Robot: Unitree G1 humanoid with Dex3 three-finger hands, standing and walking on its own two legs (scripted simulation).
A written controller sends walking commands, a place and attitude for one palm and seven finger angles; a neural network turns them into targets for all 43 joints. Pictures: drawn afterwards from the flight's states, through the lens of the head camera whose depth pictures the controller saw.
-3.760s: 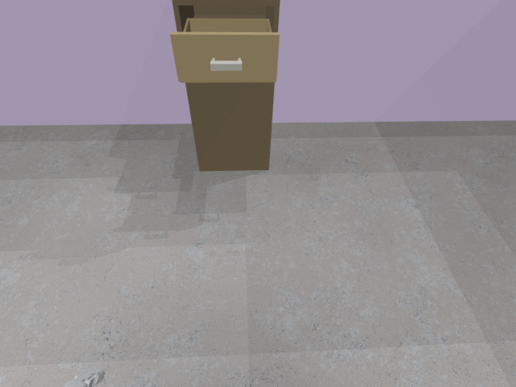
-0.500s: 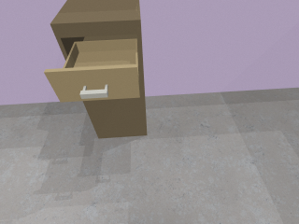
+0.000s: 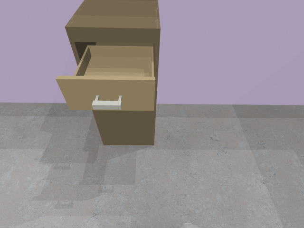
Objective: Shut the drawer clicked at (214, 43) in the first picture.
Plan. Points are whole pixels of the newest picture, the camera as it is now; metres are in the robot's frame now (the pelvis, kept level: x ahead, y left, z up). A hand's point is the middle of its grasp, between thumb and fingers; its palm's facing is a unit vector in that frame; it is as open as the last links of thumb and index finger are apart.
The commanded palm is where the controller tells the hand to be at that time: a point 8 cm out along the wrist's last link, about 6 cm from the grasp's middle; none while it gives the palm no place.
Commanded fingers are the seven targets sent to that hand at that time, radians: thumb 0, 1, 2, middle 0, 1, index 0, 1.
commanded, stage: take the last steps up to it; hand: left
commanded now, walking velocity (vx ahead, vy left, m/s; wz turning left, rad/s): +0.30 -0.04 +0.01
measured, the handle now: (108, 101) +0.54 +0.19 -0.01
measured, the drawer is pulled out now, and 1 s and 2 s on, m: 0.26 0.26 0.26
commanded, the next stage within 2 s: come to a stop and stand still in 0.48 s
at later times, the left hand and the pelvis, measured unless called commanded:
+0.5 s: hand out of the picture +0.10 +0.09 -0.17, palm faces +0.11 -0.99 -0.13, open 7.3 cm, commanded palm none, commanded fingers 0.00 0.90 0.90 -0.20 -0.30 -0.20 -0.30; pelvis +0.15 -0.05 +0.00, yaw +2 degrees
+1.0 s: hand (105, 203) +0.23 +0.17 -0.18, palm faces +0.05 -0.97 -0.26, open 7.4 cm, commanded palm none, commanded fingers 0.00 0.90 0.90 -0.20 -0.30 -0.20 -0.30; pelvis +0.18 -0.04 -0.01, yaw +0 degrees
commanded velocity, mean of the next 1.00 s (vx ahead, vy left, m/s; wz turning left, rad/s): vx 0.06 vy -0.03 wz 0.03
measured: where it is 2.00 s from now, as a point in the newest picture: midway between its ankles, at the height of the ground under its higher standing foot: outside the picture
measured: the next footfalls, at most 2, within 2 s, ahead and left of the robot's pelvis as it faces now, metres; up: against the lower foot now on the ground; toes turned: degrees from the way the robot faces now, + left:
right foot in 0.12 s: +0.15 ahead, -0.14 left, +0.00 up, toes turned -8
left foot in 0.62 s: +0.30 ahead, +0.08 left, +0.00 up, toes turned +9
